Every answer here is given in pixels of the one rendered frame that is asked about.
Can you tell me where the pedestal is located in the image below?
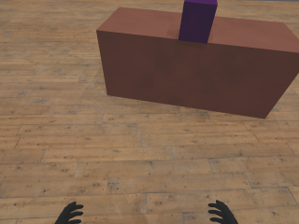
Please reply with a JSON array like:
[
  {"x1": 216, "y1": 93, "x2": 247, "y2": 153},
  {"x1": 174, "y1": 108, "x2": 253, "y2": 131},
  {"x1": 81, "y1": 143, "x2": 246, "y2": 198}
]
[{"x1": 96, "y1": 7, "x2": 299, "y2": 119}]

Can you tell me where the carton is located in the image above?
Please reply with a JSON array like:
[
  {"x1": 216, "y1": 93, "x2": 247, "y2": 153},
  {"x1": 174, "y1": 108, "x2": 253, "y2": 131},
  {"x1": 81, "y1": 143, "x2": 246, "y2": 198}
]
[{"x1": 178, "y1": 0, "x2": 218, "y2": 44}]

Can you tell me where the right robot hand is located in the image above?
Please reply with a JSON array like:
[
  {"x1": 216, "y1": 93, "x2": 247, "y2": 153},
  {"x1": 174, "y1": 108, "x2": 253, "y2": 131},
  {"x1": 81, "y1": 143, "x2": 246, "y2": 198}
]
[{"x1": 208, "y1": 200, "x2": 238, "y2": 224}]

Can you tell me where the left robot hand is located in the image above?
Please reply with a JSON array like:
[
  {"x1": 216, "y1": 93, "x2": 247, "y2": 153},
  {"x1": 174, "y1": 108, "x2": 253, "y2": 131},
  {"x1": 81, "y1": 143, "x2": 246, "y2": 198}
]
[{"x1": 54, "y1": 202, "x2": 84, "y2": 224}]

